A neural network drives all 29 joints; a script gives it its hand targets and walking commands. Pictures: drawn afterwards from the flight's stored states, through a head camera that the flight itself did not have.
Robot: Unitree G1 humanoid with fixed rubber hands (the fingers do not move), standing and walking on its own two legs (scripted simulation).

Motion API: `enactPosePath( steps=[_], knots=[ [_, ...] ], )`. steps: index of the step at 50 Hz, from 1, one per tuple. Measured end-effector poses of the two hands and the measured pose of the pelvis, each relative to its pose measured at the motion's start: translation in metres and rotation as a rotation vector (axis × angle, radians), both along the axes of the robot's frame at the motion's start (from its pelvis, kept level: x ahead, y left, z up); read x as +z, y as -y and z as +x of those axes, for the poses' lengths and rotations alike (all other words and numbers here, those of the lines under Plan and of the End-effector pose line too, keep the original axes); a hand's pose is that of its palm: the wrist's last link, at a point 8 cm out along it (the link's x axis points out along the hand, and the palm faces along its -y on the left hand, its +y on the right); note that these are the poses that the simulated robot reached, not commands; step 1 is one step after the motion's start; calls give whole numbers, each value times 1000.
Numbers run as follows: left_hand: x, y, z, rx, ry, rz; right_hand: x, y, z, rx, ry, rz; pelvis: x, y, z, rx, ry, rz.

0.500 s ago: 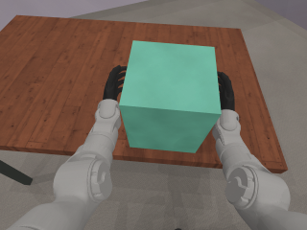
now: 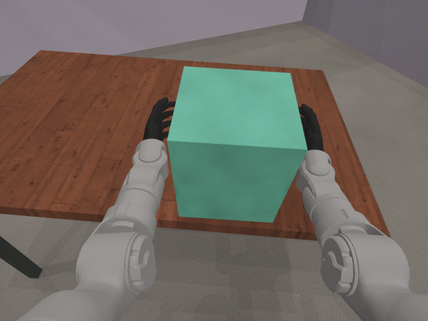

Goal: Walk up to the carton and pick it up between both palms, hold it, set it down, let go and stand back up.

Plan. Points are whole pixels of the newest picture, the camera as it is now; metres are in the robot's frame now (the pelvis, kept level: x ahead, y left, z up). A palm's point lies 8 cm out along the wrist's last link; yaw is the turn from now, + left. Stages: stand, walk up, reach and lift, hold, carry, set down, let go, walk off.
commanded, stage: reach and lift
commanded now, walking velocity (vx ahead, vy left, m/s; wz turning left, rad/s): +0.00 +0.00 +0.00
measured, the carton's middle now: (231, 149) +0.43 -0.04 +0.08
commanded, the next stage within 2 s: none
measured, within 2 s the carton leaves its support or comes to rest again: neither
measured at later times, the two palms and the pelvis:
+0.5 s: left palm (141, 112) +0.42 +0.13 +0.19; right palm (310, 125) +0.39 -0.17 +0.17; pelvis +0.01 -0.01 +0.00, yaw +0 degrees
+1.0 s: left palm (121, 100) +0.41 +0.15 +0.22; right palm (300, 106) +0.41 -0.15 +0.21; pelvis +0.03 +0.02 +0.00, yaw +2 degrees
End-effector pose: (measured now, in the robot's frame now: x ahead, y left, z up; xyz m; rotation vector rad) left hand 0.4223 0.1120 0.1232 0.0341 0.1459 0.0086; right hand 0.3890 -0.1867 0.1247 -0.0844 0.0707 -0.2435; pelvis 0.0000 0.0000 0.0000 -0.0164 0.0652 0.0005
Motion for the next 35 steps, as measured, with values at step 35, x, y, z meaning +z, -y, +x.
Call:
enactPosePath(
  steps=[35],
  knots=[
    [72, -40, -6, 61, 7, -5, 53, -39, 10, 49, -11, 144, 0, -11, 12, 29, 165, -6]
  ],
)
